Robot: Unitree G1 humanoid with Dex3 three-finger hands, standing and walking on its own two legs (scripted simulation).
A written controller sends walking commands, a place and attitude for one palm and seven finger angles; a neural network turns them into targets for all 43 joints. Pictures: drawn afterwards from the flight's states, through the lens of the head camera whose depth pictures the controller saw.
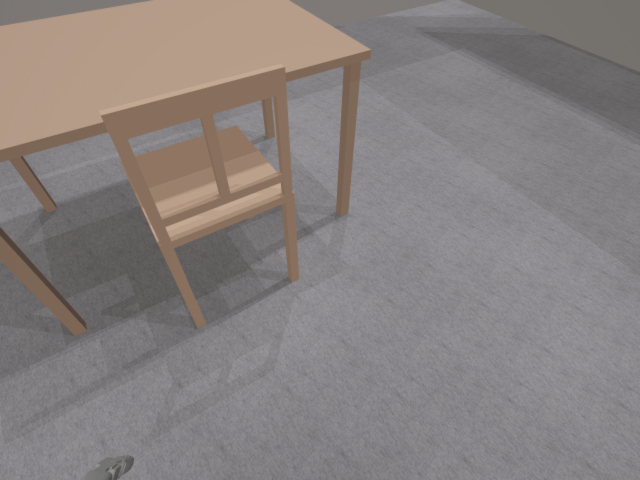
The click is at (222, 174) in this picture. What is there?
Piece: chair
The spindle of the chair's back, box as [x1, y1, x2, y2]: [200, 114, 229, 196]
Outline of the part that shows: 212,114 202,117 200,119 218,191 220,195 223,196 229,193 229,189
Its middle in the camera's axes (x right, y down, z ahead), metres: -0.26 -0.20 +0.96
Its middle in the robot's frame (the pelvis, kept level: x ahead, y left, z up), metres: +0.83 +0.30 -0.11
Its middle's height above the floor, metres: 0.66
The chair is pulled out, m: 0.00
